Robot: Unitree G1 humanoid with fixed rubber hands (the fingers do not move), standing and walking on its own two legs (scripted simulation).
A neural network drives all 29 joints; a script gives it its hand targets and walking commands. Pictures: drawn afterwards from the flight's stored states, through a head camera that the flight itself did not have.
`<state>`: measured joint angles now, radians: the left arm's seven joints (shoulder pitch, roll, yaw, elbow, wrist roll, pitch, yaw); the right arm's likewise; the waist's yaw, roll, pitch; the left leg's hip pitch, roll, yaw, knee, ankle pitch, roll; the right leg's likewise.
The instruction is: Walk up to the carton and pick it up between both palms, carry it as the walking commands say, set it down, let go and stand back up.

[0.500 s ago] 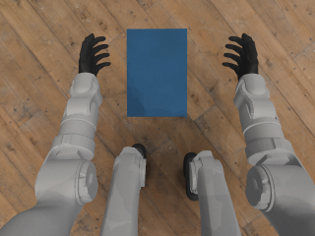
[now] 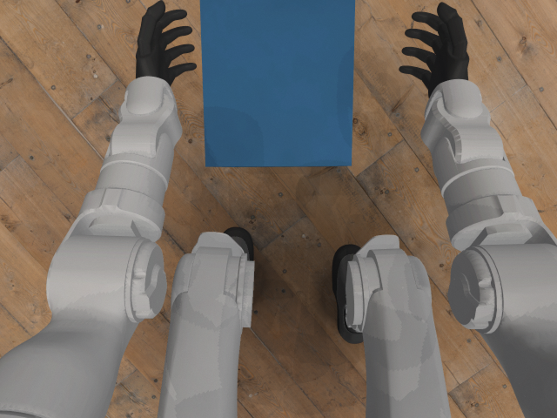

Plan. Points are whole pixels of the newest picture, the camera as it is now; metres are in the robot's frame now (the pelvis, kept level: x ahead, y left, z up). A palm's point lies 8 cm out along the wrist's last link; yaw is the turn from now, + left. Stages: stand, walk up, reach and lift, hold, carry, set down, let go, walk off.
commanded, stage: reach and lift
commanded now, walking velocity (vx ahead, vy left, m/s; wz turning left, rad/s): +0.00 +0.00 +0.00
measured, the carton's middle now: (277, 83) +0.53 +0.05 -0.29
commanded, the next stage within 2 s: none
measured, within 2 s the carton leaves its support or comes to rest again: leaves its support in 1.46 s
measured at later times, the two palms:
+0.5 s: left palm (169, 88) +0.50 +0.20 -0.24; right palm (416, 93) +0.51 -0.15 -0.23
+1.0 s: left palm (185, 79) +0.51 +0.18 -0.22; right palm (389, 86) +0.52 -0.10 -0.22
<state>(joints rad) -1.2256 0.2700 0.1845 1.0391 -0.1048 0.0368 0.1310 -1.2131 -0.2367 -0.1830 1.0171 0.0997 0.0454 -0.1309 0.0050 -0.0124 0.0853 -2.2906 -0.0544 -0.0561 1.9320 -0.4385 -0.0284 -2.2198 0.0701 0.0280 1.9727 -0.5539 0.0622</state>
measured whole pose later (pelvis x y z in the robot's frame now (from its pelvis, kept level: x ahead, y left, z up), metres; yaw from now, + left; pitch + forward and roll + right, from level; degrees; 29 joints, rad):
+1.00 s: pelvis +0.00 +0.00 -0.04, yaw -1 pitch +41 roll -1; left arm -1.34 0.26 0.09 1.18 -0.18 -0.04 0.15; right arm -1.33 -0.18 -0.08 1.13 0.15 -0.01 -0.15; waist 0.03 -0.01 0.23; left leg -2.32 -0.03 -0.04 2.10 -0.49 -0.03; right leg -2.26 0.09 0.04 2.14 -0.59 0.07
